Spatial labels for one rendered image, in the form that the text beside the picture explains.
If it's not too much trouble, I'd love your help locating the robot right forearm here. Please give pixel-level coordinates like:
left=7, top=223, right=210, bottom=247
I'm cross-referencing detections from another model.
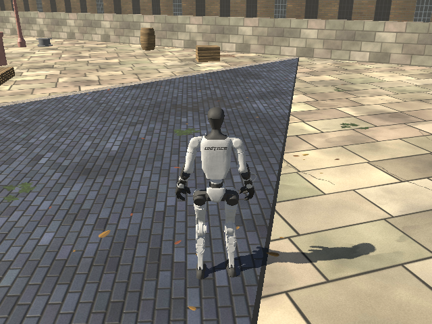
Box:
left=241, top=163, right=253, bottom=189

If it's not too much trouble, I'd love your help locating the right robot thigh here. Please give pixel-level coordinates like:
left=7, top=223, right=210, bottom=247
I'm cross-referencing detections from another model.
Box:
left=224, top=188, right=239, bottom=235

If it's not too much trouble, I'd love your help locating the left robot thigh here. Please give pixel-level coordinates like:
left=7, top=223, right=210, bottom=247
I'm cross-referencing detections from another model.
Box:
left=193, top=188, right=207, bottom=236

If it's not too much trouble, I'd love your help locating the left robot upper arm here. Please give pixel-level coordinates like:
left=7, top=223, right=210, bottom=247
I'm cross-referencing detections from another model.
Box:
left=184, top=136, right=202, bottom=173

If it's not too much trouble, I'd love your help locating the right robot hand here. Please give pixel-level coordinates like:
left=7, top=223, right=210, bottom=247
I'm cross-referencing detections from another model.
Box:
left=239, top=186, right=254, bottom=200

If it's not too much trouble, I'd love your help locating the robot left forearm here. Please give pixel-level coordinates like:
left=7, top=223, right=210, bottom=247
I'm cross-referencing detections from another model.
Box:
left=177, top=164, right=190, bottom=188

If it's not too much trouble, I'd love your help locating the right robot upper arm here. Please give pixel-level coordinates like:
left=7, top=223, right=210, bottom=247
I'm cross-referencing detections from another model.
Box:
left=230, top=136, right=248, bottom=173

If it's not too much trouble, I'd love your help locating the robot thigh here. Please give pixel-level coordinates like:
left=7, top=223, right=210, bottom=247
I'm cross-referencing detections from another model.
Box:
left=193, top=188, right=207, bottom=236
left=224, top=188, right=239, bottom=235

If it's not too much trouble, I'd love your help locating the left robot hand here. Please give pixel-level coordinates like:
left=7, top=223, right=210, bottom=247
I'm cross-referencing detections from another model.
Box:
left=175, top=186, right=191, bottom=200

